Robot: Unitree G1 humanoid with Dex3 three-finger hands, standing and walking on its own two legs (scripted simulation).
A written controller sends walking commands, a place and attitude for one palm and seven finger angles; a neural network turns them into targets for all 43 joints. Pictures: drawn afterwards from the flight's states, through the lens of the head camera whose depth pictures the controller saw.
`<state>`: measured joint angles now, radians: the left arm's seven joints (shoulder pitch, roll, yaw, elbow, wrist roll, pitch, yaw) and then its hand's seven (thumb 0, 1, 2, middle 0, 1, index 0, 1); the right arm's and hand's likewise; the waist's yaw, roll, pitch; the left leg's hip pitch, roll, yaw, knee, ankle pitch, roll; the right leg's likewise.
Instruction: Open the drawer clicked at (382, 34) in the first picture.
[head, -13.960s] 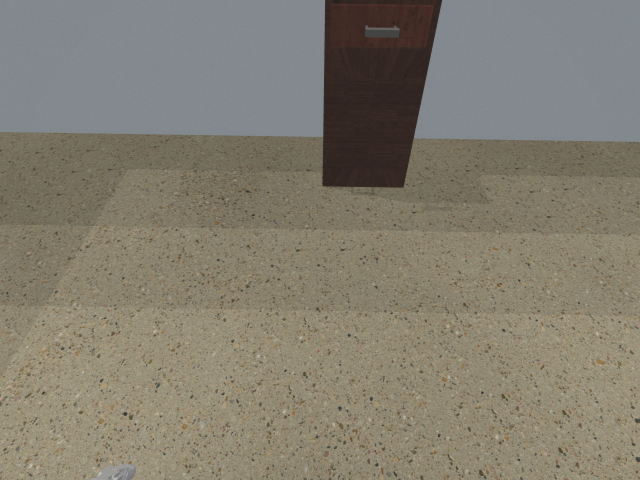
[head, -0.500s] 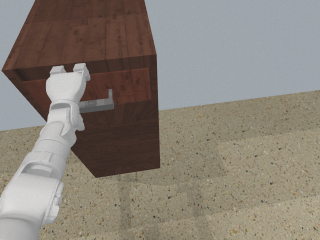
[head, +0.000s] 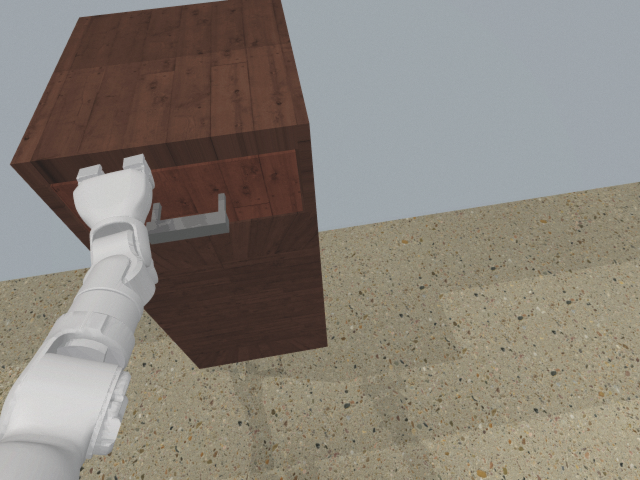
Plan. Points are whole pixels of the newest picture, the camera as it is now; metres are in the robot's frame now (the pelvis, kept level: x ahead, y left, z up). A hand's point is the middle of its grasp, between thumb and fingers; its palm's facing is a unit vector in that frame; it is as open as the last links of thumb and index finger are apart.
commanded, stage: move the hooked fingers above the handle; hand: left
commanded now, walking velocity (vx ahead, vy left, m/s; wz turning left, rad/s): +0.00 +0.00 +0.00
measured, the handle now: (189, 216) +0.51 +0.22 +0.00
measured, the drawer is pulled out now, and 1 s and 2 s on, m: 0.00 0.00 0.00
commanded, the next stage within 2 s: lower the fingers behind the handle in 1.60 s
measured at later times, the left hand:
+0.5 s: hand (162, 217) +0.45 +0.22 +0.07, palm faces -0.06 -0.01 -1.00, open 13.8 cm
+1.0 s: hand (175, 203) +0.46 +0.20 +0.08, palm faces +0.00 +0.00 -1.00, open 13.7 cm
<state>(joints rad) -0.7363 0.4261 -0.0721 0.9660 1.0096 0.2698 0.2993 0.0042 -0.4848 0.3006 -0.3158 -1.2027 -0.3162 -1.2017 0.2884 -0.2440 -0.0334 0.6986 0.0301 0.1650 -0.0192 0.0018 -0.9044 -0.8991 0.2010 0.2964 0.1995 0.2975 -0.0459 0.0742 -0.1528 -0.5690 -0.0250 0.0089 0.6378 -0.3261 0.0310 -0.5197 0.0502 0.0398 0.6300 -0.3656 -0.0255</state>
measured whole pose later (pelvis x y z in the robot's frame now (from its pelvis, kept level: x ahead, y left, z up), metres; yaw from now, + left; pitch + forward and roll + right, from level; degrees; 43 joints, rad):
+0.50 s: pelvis -0.01 +0.00 +0.00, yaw -1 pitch +14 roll +0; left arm -0.83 0.38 -0.09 1.06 0.99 0.31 0.25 0.00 -0.49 0.30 -0.36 -1.26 -0.31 -1.20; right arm 0.25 -0.23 0.01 0.70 0.04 0.20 -0.05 0.00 -0.90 -0.90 0.20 0.30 0.20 0.30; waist -0.07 0.07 -0.14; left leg -0.56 -0.02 0.03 0.62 -0.31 0.03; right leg -0.52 0.05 0.06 0.63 -0.35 -0.02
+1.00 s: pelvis -0.01 +0.00 +0.00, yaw +0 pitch +14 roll +0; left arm -0.87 0.36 -0.11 1.05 1.01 0.27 0.28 0.00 -0.49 0.30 -0.34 -1.23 -0.32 -1.25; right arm 0.28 -0.25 -0.02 0.71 0.04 0.17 -0.02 0.00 -0.91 -0.90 0.20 0.30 0.20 0.30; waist -0.08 0.07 -0.16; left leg -0.58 -0.02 0.01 0.64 -0.31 0.03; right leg -0.54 0.05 0.04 0.64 -0.35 -0.03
